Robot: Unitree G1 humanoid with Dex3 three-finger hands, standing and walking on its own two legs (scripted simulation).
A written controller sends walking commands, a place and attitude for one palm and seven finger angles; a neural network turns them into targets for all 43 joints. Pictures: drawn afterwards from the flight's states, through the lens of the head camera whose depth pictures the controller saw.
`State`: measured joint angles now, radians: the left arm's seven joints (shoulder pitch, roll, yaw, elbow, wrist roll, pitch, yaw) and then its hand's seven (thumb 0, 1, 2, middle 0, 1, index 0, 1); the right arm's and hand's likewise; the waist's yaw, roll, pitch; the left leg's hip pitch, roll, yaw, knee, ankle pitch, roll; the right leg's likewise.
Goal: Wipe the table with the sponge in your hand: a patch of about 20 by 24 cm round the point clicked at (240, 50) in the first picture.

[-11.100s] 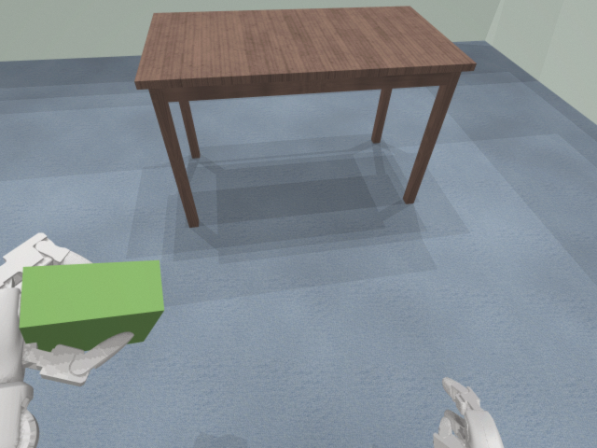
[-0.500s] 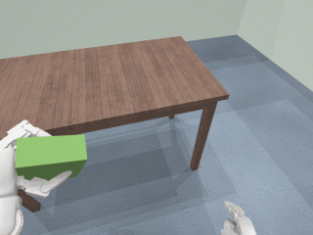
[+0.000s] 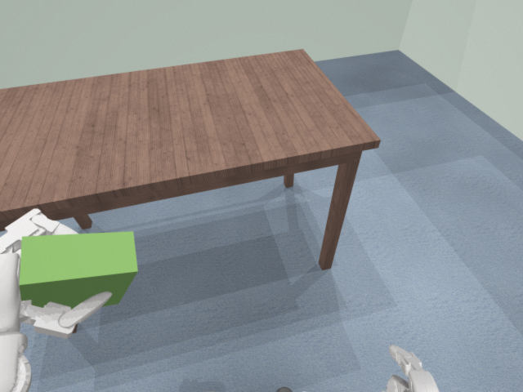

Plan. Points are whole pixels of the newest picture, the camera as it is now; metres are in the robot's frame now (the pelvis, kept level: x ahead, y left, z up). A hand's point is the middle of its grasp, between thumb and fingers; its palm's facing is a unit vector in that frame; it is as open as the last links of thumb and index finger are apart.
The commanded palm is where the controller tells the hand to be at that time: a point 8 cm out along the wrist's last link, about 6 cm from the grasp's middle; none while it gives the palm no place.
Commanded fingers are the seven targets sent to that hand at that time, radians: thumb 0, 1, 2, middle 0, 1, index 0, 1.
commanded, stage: come to a stop and stand still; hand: left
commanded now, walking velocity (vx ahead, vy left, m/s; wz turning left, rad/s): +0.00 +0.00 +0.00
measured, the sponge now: (93, 274) +0.22 +0.22 +0.13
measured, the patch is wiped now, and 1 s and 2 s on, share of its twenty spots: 0.00 0.00 0.00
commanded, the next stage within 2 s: look again from close up in 0.68 s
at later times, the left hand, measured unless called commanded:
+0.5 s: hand (83, 320) +0.16 +0.20 +0.15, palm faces +0.42 -0.82 -0.38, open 9.6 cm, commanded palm +0.09 +0.25 +0.19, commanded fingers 0.00 0.10 1.30 -1.20 -1.60 -1.20 -1.60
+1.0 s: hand (20, 296) +0.18 +0.27 +0.16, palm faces +0.41 -0.83 -0.38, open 9.6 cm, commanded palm +0.10 +0.30 +0.19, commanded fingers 0.00 0.10 1.30 -1.20 -1.60 -1.20 -1.60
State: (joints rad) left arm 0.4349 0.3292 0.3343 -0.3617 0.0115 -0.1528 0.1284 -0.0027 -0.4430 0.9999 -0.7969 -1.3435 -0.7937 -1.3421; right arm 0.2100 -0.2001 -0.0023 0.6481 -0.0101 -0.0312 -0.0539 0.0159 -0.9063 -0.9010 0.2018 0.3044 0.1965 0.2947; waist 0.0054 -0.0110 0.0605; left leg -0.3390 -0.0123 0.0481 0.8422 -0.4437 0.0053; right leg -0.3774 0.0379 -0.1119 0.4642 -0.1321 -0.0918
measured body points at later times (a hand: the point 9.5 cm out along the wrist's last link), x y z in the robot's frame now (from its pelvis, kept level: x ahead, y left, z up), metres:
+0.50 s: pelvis -0.06 -0.04 +0.00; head -0.04 -0.06 +0.45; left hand +0.13 +0.24 +0.17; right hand +0.09 -0.26 -0.11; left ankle -0.08 +0.09 -0.70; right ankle -0.05 -0.12 -0.73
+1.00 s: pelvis -0.07 +0.02 +0.01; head -0.03 +0.02 +0.45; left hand +0.15 +0.32 +0.18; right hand +0.11 -0.21 -0.07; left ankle -0.07 +0.10 -0.73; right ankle -0.05 -0.12 -0.73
